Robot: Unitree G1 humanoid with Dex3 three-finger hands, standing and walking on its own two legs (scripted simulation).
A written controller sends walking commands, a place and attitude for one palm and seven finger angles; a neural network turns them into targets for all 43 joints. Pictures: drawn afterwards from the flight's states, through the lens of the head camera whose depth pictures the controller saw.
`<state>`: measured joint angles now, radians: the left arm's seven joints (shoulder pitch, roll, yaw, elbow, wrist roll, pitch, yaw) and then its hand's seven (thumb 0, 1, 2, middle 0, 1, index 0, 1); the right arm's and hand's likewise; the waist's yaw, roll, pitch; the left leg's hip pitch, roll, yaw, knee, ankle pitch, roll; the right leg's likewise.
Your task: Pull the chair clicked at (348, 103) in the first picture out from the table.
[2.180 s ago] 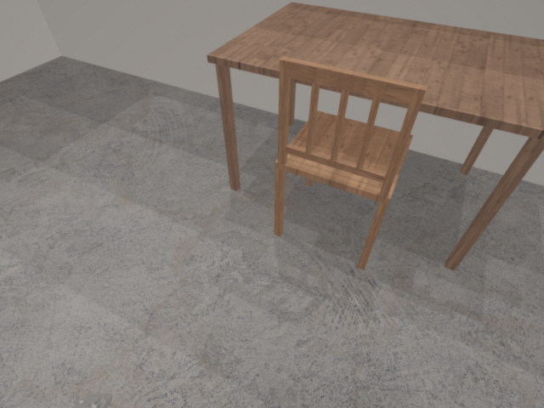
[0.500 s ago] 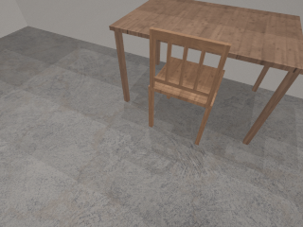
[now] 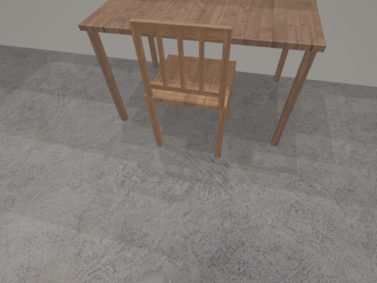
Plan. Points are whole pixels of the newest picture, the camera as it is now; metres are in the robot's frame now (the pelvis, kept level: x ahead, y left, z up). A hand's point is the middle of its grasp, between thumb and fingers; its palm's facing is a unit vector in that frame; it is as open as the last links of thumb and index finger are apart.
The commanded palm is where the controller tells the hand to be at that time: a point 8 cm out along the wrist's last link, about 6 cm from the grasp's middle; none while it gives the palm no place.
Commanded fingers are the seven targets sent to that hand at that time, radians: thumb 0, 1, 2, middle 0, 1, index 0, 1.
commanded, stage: turn to face it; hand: left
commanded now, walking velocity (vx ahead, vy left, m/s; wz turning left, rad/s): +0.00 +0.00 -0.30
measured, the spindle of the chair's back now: (181, 64) +0.99 +0.12 -0.11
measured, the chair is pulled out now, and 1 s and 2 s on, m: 0.00 0.00 0.00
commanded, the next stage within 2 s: take the last steps up to it in 0.22 s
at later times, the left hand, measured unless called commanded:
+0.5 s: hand out of the picture +0.06 +0.26 -0.17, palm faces -0.11 -0.97 -0.19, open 7.4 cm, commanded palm none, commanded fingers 0.00 0.90 0.90 -0.20 -0.30 -0.20 -0.30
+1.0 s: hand out of the picture +0.13 +0.20 -0.17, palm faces -0.09 -0.97 -0.21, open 7.2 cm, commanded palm none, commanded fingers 0.00 0.90 0.90 -0.20 -0.30 -0.20 -0.30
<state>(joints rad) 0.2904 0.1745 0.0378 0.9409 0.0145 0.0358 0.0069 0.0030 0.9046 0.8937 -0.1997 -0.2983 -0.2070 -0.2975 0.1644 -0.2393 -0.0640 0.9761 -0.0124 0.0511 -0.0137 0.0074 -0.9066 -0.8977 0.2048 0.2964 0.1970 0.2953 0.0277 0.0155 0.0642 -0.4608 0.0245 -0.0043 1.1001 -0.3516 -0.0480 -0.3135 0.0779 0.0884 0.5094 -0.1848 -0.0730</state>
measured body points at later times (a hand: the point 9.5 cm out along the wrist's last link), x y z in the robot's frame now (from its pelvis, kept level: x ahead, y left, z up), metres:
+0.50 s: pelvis -0.01 +0.06 +0.01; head -0.02 +0.09 +0.46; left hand +0.06 +0.31 -0.15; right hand -0.04 -0.18 -0.13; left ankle -0.03 +0.16 -0.74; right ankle -0.04 -0.08 -0.66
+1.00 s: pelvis +0.09 +0.02 +0.00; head +0.08 +0.02 +0.45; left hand +0.14 +0.25 -0.15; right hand +0.04 -0.20 -0.15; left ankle +0.17 +0.14 -0.68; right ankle +0.01 -0.08 -0.74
